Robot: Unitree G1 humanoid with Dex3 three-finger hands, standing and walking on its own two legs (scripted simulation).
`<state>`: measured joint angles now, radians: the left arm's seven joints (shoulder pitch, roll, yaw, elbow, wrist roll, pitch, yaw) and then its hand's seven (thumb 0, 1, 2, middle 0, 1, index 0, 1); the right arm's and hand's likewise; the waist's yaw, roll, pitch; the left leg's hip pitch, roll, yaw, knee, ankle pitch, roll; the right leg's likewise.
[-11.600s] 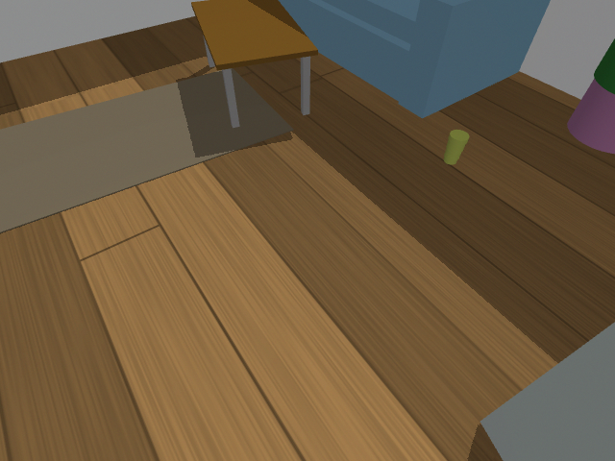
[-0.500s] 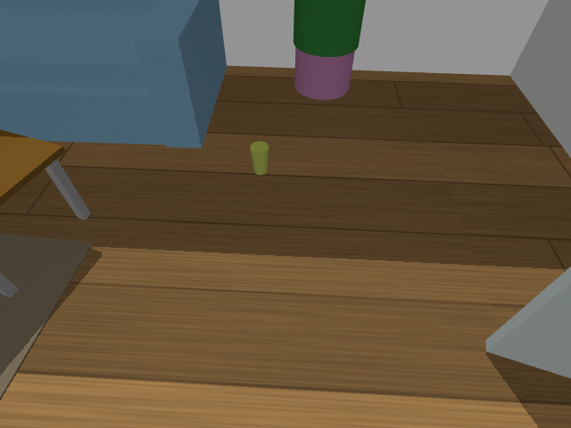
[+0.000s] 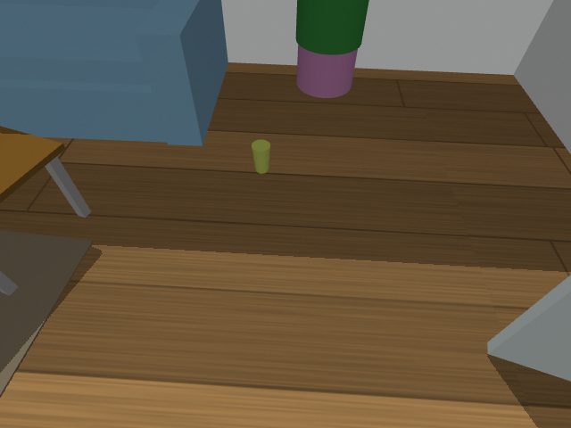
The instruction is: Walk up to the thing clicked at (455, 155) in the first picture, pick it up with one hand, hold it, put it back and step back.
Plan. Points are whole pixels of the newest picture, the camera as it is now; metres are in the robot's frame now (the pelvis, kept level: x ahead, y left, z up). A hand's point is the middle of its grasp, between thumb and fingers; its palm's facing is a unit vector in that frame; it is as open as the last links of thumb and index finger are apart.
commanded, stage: stand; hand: left
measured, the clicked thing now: (261, 157) +1.43 +0.15 -0.70
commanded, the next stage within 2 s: walk up in 0.34 s
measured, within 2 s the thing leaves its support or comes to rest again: neither
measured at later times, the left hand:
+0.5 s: hand out of the picture +0.09 +0.26 -0.15, palm faces -0.08 -0.93 -0.36, open 7.4 cm
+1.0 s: hand (157, 384) +0.22 +0.22 -0.16, palm faces +0.01 -0.93 -0.36, open 7.4 cm
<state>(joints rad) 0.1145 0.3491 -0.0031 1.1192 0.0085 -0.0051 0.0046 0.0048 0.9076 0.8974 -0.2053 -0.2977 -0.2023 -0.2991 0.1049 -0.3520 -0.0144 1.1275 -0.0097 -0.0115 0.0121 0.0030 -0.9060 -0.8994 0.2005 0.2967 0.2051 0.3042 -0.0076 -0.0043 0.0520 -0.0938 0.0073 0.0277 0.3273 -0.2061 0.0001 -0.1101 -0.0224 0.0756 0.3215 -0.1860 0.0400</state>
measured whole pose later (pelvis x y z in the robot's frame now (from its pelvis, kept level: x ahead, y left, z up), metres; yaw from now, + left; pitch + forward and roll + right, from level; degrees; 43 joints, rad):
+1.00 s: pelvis +0.19 -0.05 -0.01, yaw +0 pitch -2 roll -2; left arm 0.31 0.40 0.07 0.95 0.02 -0.08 -0.05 0.01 0.90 0.90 -0.21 -0.30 -0.21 -0.30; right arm 0.24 -0.42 -0.09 0.95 -0.04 -0.02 0.12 0.00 -0.91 -0.90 0.20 0.30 0.20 0.30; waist 0.03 0.03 0.05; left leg -0.49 0.11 0.00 0.65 -0.17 0.00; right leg 0.00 -0.01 -0.13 0.37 -0.33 0.00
